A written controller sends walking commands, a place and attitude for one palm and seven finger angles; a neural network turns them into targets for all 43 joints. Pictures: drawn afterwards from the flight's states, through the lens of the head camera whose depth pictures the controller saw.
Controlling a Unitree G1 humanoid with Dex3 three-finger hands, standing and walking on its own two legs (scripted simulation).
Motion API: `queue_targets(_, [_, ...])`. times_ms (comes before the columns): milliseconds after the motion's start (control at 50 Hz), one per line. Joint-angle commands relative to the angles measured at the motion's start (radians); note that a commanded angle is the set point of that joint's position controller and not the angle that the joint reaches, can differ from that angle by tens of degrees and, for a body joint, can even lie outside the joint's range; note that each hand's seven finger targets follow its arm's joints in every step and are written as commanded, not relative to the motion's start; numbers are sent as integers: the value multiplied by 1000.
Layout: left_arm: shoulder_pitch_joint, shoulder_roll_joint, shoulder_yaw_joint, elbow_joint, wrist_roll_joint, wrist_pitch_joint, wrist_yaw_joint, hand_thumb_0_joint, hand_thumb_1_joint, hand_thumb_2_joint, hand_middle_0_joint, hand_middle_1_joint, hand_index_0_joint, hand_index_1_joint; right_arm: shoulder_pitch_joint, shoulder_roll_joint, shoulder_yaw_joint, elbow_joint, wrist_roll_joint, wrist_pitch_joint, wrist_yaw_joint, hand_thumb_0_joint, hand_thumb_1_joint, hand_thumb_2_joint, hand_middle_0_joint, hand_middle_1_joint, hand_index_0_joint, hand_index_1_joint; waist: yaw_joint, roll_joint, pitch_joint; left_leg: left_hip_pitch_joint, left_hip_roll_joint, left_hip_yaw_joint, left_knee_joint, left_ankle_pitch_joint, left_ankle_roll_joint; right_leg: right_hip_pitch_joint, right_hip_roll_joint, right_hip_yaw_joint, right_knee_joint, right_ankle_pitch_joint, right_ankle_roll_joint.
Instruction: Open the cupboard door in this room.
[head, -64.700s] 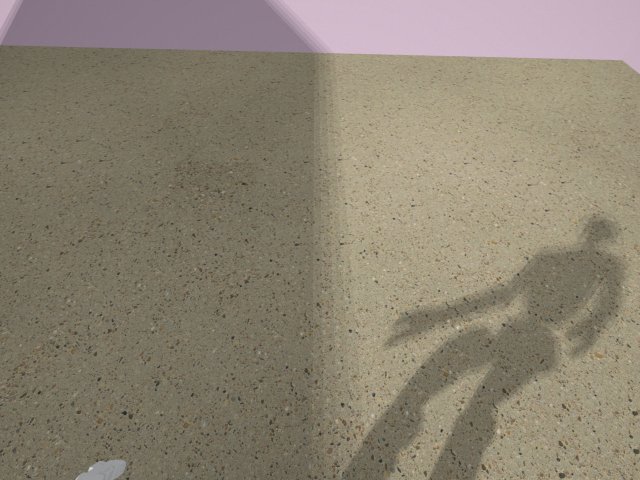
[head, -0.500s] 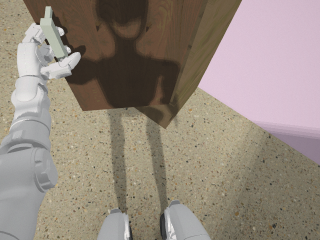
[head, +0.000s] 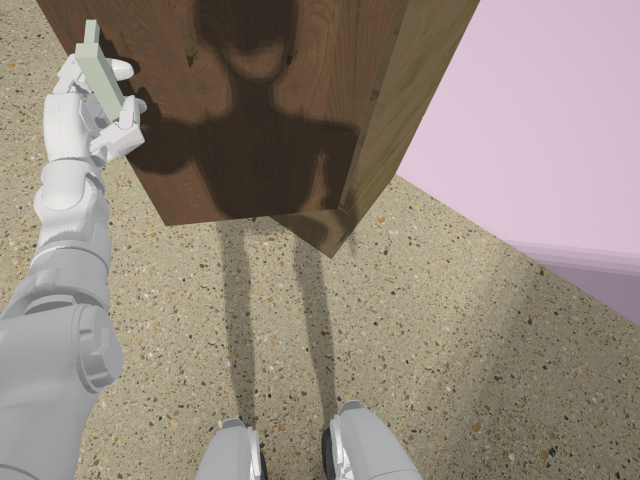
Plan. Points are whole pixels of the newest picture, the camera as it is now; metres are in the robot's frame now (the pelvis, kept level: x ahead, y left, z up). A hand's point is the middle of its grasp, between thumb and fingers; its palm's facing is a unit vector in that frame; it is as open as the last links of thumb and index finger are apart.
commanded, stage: pull the door open along its arc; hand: left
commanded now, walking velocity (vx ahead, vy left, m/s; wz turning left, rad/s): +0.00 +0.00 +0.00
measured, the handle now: (111, 83) +0.58 +0.20 +0.07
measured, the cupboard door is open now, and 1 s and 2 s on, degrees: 45 89 87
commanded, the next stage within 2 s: open thumb and fingers to let go in 0.88 s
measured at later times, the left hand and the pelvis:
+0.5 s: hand (198, 234) +0.38 +0.10 +0.07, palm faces +0.32 -0.95 +0.05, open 6.3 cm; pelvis +0.02 -0.01 +0.02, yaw +1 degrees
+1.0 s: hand (277, 288) +0.32 +0.02 +0.07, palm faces +0.37 -0.93 -0.05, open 6.3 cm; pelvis +0.02 -0.05 +0.02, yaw +4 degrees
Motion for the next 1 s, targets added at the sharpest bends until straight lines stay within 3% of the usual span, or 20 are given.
queue_targets(0, [-265, 178, -3, -287, -31, -84, -20, 0, 900, 900, -400, -1350, -400, -1350, 168, -179, -76, -59, 10, -14, -4, 0, -900, -900, 200, 300, 200, 300, 45, 121, -554, 439, -9, -64, -138, 533, -23, 301, 24, 10, -104, 396, -17])
queue_targets(60, [-124, 119, -27, -354, -56, -72, -20, 0, 900, 900, -400, -1350, -400, -1350, 148, -170, -83, -83, 22, -13, 2, 0, -900, -900, 200, 300, 200, 300, 66, 59, -525, 411, -15, -46, -164, 518, -16, 372, 25, 13, -126, 428, -15])
queue_targets(180, [251, -38, -111, -617, -101, -62, 2, 0, 900, 900, -400, -1350, -400, -1350, 89, -147, -102, -137, 44, -34, 16, 0, -900, -900, 200, 300, 200, 300, 130, 44, -506, 455, -14, -21, -207, 613, -19, 456, 18, 9, -142, 505, -18])
queue_targets(220, [368, -67, -134, -707, -106, -56, 16, 0, 900, 900, -400, -1350, -400, -1350, 62, -140, -103, -147, 48, -41, 22, 0, -900, -900, 200, 300, 200, 300, 145, 30, -456, 443, -13, -14, -223, 617, -20, 478, 11, 8, -149, 521, -16])
queue_targets(240, [405, -90, 8, -756, -174, -48, 163, 0, 900, 900, -400, -1350, -400, -1350, 21, -117, -103, -157, 40, -50, 23, 0, -900, -900, 200, 300, 200, 300, 211, -4, -416, 382, -17, -1, -241, 562, -32, 499, 13, -6, -158, 490, -14])
queue_targets(260, [460, -165, -77, -786, -140, -41, 235, 0, 900, 900, -400, -1350, -400, -1350, -1, -111, -98, -160, 33, -59, 29, 0, -900, -900, 200, 300, 200, 300, 189, 9, -386, 376, -20, 2, -244, 522, -37, 487, 10, -5, -154, 466, -13])
queue_targets(280, [505, -161, -65, -820, -118, -41, 297, 0, 900, 900, -400, -1350, -400, -1350, -10, -108, -98, -164, 28, -65, 31, 0, -900, -900, 200, 300, 200, 300, 201, -27, -370, 362, -20, -2, -245, 505, -37, 497, 8, -9, -149, 454, -18])
queue_targets(320, [607, -199, -82, -879, -74, -44, 398, 0, 900, 900, -400, -1350, -400, -1350, -32, -94, -98, -169, 13, -67, 36, 0, -900, -900, 200, 300, 200, 300, 221, -34, -381, 359, -25, 4, -247, 511, -41, 538, -1, 0, -137, 485, -22])
queue_targets(340, [611, -228, -109, -923, -50, -46, 443, 0, 900, 900, -400, -1350, -400, -1350, -48, -86, -97, -172, 5, -67, 36, 0, -900, -900, 200, 300, 200, 300, 219, -18, -389, 364, -26, 8, -242, 520, -43, 548, -7, 5, -130, 508, -24])
queue_targets(500, [651, -426, -299, -997, 134, -9, 735, 0, 900, 900, -400, -1350, -400, -1350, -164, -35, -88, -175, -34, -60, 14, 0, -900, -900, 200, 300, 200, 300, 216, -75, -349, 354, -38, -2, -226, 412, -43, 537, -25, 24, -139, 437, -23])
queue_targets(560, [655, -480, -373, -1018, 169, 8, 753, 0, 900, 900, -400, -1350, -400, -1350, -183, -22, -87, -171, -42, -63, 1, 0, -900, -900, 200, 300, 200, 300, 204, -88, -354, 366, -43, 0, -223, 393, -40, 553, -30, 32, -156, 443, -21])
queue_targets(580, [666, -496, -395, -1014, 173, 14, 751, 0, 900, 900, -400, -1350, -400, -1350, -183, -21, -86, -171, -43, -65, -4, 0, -900, -900, 200, 300, 200, 300, 194, -129, -357, 362, -44, -3, -221, 381, -36, 564, -30, 38, -168, 447, -19])
queue_targets(600, [679, -515, -416, -1020, 179, 14, 747, 0, 900, 900, -400, -1350, -400, -1350, -196, -16, -87, -167, -42, -68, -7, 0, -900, -900, 200, 300, 200, 300, 194, -117, -355, 370, -44, 0, -221, 379, -37, 565, -35, 43, -171, 455, -17])
queue_targets(640, [698, -551, -462, -1055, 178, 16, 738, 0, 900, 900, -400, -1350, -400, -1350, -208, -10, -84, -168, -41, -76, -7, 0, -900, -900, 200, 300, 200, 300, 194, -79, -341, 388, -46, 1, -226, 374, -38, 562, -38, 41, -178, 454, -19])
queue_targets(700, [766, -589, -504, -1051, 171, 30, 726, 0, 900, 900, -400, -1350, -400, -1350, -222, -5, -79, -170, -41, -89, -9, 0, -900, -900, 200, 300, 200, 300, 188, -130, -315, 376, -46, -6, -227, 351, -38, 575, -46, 49, -196, 473, -11])
queue_targets(780, [856, -644, -582, -1124, 192, 39, 721, 0, 900, 900, -400, -1350, -400, -1350, -230, 7, -78, -180, -41, -112, -4, 0, -900, -900, 200, 300, 200, 300, 192, -101, -321, 388, -50, -8, -227, 358, -41, 593, -54, 54, -199, 509, -12])
queue_targets(900, [899, -733, -674, -1158, 181, 73, 729, 0, 900, 900, -400, -1350, -400, -1350, -261, 14, -71, -179, -37, -159, 3, 0, -900, -900, 200, 300, 200, 300, 171, -128, -282, 372, -55, -19, -215, 292, -42, 561, -70, 65, -229, 458, 1])
queue_targets(960, [717, -648, -595, -1129, 186, 71, 762, 0, 900, 900, -400, -1350, -400, -1350, -259, 4, -71, -144, -41, -164, -12, 0, -900, -900, 200, 300, 200, 300, 155, -128, -261, 333, -59, -25, -193, 243, -43, 521, -84, 100, -243, 378, 6])
queue_targets(980, [710, -637, -578, -1123, 186, 70, 768, 0, 830, 870, -395, -1342, -395, -1342, -264, 6, -73, -142, -43, -164, -18, 0, -900, -900, 200, 300, 200, 300, 165, -146, -263, 316, -63, -26, -190, 229, -43, 529, -88, 116, -255, 341, 7])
